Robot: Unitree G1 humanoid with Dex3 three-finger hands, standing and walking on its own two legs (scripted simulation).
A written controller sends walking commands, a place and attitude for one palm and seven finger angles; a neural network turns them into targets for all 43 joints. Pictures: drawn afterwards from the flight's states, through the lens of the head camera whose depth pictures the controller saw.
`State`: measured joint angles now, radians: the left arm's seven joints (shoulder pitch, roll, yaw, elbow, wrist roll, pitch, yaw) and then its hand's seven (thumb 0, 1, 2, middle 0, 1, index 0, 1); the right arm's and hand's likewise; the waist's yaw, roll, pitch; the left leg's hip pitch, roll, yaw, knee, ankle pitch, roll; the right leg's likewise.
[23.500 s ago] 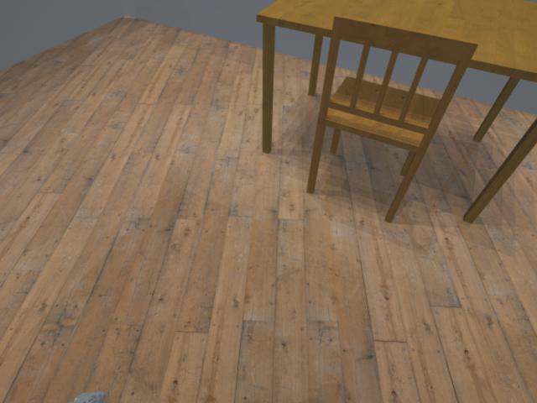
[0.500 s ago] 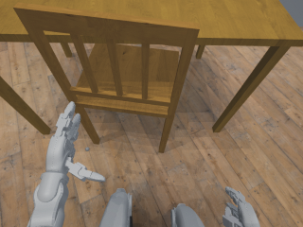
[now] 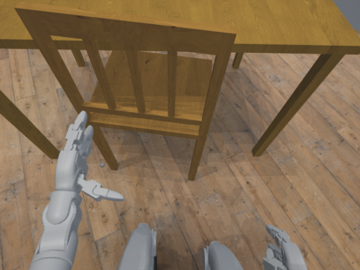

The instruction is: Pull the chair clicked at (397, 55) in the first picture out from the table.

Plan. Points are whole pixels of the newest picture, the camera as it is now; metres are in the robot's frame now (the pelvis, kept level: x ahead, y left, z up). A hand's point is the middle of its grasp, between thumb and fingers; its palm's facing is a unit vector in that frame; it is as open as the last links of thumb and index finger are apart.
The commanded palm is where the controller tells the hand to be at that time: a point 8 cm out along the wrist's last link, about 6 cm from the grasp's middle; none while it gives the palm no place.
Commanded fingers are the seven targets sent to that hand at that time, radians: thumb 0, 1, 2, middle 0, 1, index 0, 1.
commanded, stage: aim the fingers beside a spindle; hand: left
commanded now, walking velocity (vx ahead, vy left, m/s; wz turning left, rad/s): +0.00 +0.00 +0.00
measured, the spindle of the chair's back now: (136, 82) +0.57 +0.14 +0.02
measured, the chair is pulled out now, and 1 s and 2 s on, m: -0.08 -0.08 -0.08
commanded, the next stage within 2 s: push the fingers through the gap in 0.78 s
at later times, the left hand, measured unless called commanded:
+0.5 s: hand (104, 161) +0.34 +0.18 +0.03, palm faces +0.03 -1.00 -0.03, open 16.9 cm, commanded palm +0.31 +0.23 +0.03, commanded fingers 0.00 -0.50 0.30 -0.06 -0.08 -0.06 -0.08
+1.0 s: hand (105, 161) +0.33 +0.17 +0.03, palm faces +0.04 -1.00 -0.04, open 16.9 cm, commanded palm +0.32 +0.23 +0.03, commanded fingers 0.00 -0.50 0.30 -0.06 -0.08 -0.06 -0.08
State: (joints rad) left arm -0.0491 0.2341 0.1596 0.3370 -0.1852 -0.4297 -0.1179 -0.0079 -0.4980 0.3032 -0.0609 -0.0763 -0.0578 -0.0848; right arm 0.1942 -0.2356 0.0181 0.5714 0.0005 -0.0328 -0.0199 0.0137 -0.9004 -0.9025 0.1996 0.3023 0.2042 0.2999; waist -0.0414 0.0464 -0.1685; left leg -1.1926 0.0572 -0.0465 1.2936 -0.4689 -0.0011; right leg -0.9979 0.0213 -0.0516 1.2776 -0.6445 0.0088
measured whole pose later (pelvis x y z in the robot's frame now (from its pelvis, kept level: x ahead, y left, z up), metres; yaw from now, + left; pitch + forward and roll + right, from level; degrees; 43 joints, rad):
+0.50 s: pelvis +0.00 +0.00 +0.00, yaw +0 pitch +21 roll -4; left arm -0.07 0.23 0.17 0.35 -0.19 -0.43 -0.14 -0.01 -0.50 0.30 -0.06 -0.08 -0.06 -0.08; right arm 0.20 -0.24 0.01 0.59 0.00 -0.03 -0.02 0.01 -0.90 -0.90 0.20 0.30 0.20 0.30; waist -0.05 0.05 -0.17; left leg -1.19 0.06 -0.04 1.28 -0.47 0.00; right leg -1.00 0.02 -0.04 1.27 -0.64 0.01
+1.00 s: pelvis +0.00 +0.00 +0.00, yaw +0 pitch +21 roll -4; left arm -0.10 0.23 0.16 0.38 -0.17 -0.45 -0.11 -0.01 -0.50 0.30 -0.06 -0.08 -0.06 -0.08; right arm 0.18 -0.24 0.01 0.58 0.00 -0.03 -0.02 0.01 -0.90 -0.90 0.20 0.30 0.20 0.30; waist -0.04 0.05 -0.17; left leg -1.19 0.06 -0.05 1.29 -0.46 0.00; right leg -1.00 0.02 -0.05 1.28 -0.64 0.01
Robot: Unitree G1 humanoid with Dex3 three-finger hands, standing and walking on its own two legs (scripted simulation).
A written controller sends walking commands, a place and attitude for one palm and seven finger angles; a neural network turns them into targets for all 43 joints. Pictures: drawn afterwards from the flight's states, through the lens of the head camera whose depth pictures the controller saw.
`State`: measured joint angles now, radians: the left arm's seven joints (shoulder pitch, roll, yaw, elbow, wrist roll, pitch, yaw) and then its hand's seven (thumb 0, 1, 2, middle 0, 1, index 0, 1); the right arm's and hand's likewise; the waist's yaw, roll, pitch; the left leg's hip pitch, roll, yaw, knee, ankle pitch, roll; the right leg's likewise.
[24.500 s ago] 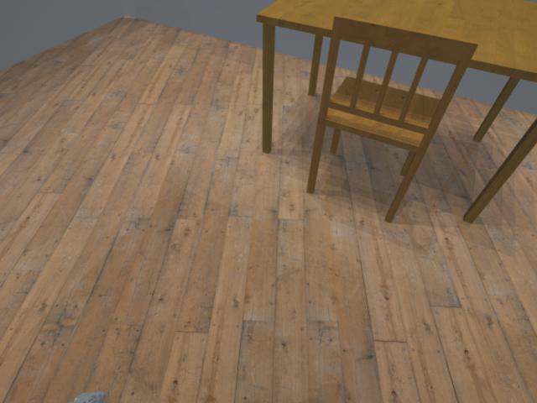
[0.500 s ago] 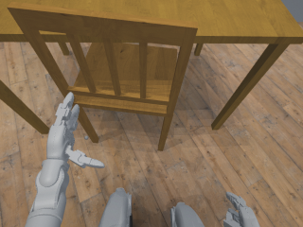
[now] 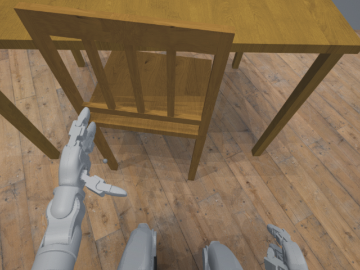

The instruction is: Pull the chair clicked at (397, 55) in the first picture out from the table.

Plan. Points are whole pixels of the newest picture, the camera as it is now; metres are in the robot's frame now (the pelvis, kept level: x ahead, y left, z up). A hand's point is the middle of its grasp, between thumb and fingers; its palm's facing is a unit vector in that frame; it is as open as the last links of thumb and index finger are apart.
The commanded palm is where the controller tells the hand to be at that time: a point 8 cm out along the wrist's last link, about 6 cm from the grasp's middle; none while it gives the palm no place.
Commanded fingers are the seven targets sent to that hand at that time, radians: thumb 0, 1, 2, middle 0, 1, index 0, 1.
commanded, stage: push the fingers through the gap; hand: left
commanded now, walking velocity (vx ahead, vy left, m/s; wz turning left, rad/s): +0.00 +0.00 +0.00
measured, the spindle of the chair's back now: (136, 82) +0.57 +0.14 +0.02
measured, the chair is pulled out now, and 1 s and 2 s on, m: -0.08 -0.08 -0.08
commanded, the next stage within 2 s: hook a spindle and tug to test in 1.48 s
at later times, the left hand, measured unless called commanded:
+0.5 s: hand (108, 135) +0.40 +0.18 +0.02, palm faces +0.06 -1.00 -0.04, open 16.9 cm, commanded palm +0.38 +0.23 +0.03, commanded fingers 0.00 -0.50 0.30 -0.06 -0.08 -0.06 -0.08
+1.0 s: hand (109, 119) +0.44 +0.19 +0.03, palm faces +0.06 -1.00 -0.04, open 16.9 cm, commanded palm +0.42 +0.23 +0.03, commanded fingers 0.00 -0.50 0.30 -0.06 -0.08 -0.06 -0.08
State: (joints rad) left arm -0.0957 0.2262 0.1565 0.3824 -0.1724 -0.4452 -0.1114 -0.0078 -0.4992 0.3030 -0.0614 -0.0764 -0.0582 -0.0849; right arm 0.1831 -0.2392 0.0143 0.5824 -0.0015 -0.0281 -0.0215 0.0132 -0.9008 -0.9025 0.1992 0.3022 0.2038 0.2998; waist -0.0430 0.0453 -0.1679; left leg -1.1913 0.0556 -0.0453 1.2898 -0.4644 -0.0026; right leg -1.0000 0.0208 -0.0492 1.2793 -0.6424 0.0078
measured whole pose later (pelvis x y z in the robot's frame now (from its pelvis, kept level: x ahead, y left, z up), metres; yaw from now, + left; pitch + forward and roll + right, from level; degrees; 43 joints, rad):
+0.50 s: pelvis +0.00 +0.00 +0.00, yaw -1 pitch +23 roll -4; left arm -0.34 0.27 0.26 0.62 -0.16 -0.44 -0.13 -0.01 -0.50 0.30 -0.06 -0.08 -0.06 -0.08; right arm 0.24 -0.24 0.01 0.63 -0.01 0.00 -0.01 0.01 -0.90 -0.90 0.20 0.30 0.20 0.30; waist -0.08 0.05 -0.17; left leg -1.22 0.07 -0.03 1.28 -0.46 0.00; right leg -1.04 0.03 -0.03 1.27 -0.64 0.01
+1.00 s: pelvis +0.00 +0.00 +0.00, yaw -1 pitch +24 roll -4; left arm -0.55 0.33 0.32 0.84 -0.13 -0.46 -0.15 -0.01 -0.50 0.30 -0.06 -0.08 -0.06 -0.08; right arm 0.25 -0.25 0.01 0.64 -0.02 0.02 0.00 0.01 -0.90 -0.90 0.20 0.30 0.20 0.30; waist -0.10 0.04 -0.16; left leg -1.26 0.07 -0.04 1.30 -0.46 0.00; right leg -1.08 0.03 -0.04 1.29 -0.63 0.01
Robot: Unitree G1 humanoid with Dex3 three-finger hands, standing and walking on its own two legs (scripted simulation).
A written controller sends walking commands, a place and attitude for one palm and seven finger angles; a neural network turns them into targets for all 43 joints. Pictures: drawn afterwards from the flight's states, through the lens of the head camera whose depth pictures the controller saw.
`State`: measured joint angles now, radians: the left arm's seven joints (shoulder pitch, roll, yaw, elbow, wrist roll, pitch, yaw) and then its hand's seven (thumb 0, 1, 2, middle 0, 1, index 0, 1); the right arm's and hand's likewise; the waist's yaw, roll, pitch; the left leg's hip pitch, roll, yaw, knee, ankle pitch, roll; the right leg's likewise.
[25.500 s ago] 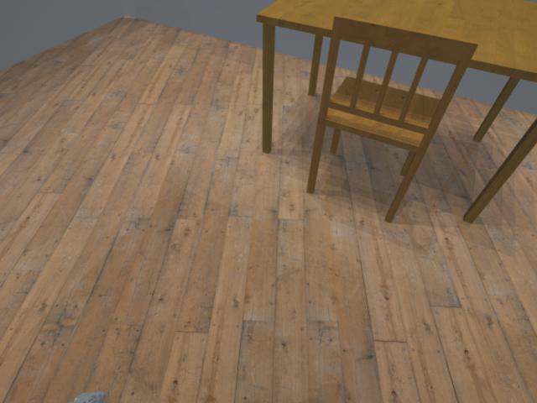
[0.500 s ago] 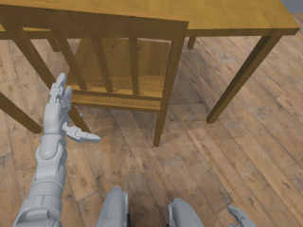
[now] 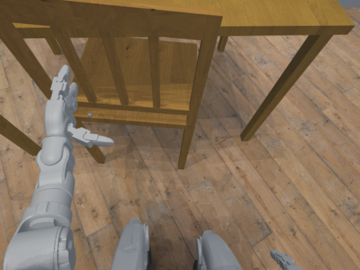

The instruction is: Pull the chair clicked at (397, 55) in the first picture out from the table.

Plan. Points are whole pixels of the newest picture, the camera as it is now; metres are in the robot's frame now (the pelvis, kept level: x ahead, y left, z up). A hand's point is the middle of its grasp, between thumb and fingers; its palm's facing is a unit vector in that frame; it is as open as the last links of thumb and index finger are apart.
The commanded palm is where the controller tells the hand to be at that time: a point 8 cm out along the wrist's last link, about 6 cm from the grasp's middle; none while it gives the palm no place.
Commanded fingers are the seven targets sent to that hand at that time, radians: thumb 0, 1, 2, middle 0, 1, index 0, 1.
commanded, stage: push the fingers through the gap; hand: left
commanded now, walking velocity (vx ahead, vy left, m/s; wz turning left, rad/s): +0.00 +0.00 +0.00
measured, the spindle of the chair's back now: (117, 72) +0.57 +0.15 +0.03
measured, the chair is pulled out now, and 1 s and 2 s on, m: -0.08 -0.08 -0.08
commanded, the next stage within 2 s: hook a spindle and tug to test in 0.48 s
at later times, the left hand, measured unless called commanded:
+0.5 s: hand (89, 113) +0.44 +0.20 +0.03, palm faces +0.09 -1.00 -0.04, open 16.9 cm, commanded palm +0.42 +0.24 +0.03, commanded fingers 0.00 -0.50 0.30 -0.06 -0.08 -0.06 -0.08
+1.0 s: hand (93, 110) +0.45 +0.19 +0.03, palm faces +0.09 -1.00 -0.04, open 14.6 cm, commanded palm +0.43 +0.23 +0.03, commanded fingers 0.00 -0.11 0.47 -0.45 -1.29 -0.45 -1.29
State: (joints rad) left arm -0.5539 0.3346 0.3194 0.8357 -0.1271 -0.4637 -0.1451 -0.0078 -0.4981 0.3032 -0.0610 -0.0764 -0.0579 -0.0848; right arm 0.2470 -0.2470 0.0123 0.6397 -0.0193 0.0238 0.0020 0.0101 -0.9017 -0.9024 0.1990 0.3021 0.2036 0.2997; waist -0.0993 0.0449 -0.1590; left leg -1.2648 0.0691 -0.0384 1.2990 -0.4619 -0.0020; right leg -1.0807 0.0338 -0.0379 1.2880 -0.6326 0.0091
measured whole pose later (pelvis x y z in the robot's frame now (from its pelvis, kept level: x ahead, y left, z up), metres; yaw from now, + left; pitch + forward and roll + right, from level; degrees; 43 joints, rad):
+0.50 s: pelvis +0.00 +0.01 +0.00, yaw +0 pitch +24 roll -4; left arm -0.57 0.34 0.33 0.86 -0.12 -0.48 -0.14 -0.01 -0.50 0.30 -0.06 -0.08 -0.06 -0.08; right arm 0.28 -0.24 0.01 0.65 -0.02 0.05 0.01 0.01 -0.90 -0.90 0.20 0.30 0.20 0.30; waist -0.11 0.05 -0.16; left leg -1.25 0.07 -0.03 1.28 -0.46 0.01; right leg -1.07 0.03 -0.03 1.26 -0.62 0.02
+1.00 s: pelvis +0.00 +0.00 +0.00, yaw +0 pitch +25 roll -4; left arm -0.60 0.34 0.33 0.89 -0.11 -0.49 -0.13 -0.01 -0.45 0.32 -0.28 -0.77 -0.28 -0.78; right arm 0.26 -0.24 0.01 0.64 -0.03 0.07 0.01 0.01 -0.90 -0.90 0.20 0.30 0.20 0.30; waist -0.11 0.05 -0.15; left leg -1.28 0.07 -0.04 1.30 -0.46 0.00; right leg -1.09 0.04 -0.04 1.28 -0.63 0.01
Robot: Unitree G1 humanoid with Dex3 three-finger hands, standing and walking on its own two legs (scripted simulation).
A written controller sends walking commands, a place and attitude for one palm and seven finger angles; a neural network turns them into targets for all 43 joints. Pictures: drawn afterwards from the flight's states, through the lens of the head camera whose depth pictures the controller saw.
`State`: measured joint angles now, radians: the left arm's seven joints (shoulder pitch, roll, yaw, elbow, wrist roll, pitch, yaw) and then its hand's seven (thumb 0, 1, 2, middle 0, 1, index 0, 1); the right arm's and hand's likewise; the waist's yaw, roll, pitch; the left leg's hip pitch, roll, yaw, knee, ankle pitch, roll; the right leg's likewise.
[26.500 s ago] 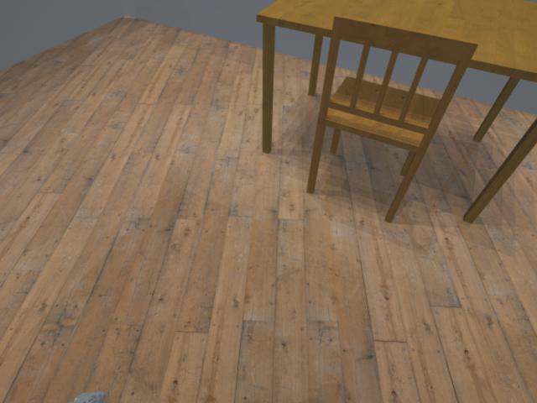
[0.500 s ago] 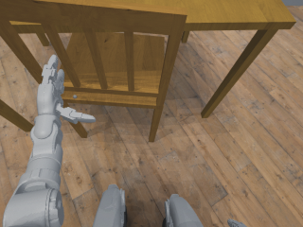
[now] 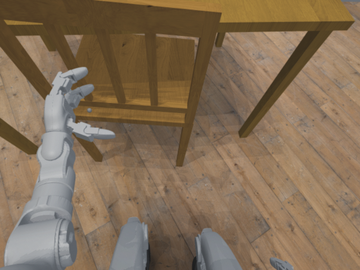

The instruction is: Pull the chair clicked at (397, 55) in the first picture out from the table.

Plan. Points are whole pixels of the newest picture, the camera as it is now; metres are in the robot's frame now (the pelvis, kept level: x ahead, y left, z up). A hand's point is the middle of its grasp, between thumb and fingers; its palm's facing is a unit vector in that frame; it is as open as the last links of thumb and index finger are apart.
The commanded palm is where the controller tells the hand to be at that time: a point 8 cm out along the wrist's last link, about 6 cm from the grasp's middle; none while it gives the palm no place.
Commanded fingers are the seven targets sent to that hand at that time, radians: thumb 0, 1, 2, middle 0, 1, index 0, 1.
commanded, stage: hook a spindle and tug to test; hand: left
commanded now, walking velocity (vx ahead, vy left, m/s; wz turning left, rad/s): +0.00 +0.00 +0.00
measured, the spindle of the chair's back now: (113, 71) +0.56 +0.15 +0.03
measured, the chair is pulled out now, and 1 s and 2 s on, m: -0.08 -0.08 -0.08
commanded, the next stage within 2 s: open the thumb and straighten the fingers in 1.08 s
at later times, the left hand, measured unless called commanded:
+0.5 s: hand (88, 114) +0.44 +0.19 +0.03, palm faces +0.10 -0.99 -0.03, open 5.1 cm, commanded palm +0.41 +0.23 +0.03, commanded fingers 0.00 0.90 0.90 -0.50 -1.45 -0.50 -1.45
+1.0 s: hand (88, 124) +0.42 +0.19 +0.03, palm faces +0.09 -1.00 -0.03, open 4.4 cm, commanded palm +0.39 +0.23 +0.03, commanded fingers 0.00 0.90 0.90 -0.50 -1.45 -0.50 -1.45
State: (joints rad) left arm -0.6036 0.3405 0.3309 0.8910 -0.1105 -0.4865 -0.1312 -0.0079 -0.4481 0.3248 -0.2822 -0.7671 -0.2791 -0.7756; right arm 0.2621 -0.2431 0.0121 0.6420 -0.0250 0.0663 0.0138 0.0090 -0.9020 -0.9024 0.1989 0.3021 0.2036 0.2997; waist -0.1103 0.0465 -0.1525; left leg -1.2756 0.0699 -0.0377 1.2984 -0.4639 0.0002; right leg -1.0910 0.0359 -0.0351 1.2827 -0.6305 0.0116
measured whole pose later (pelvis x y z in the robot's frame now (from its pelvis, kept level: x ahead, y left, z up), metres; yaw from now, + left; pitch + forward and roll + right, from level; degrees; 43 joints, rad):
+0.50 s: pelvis +0.00 +0.00 +0.00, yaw +0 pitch +24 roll -4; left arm -0.55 0.32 0.32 0.86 -0.12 -0.49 -0.13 0.01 0.71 0.82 -0.50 -1.44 -0.50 -1.45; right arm 0.26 -0.24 0.01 0.64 -0.02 0.06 0.02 0.01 -0.90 -0.90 0.20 0.30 0.20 0.30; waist -0.10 0.04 -0.16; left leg -1.25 0.07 -0.03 1.28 -0.46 0.00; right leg -1.07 0.04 -0.03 1.27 -0.63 0.01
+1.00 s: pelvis +0.00 +0.00 +0.01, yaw +0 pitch +24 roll -4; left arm -0.45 0.29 0.29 0.77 -0.15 -0.48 -0.14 0.02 0.90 0.90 -0.50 -1.45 -0.50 -1.45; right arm 0.25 -0.24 0.01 0.63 -0.01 0.05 0.01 0.01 -0.90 -0.90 0.20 0.30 0.20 0.30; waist -0.09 0.04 -0.16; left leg -1.23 0.07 -0.03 1.28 -0.46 0.00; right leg -1.05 0.03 -0.03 1.27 -0.63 0.01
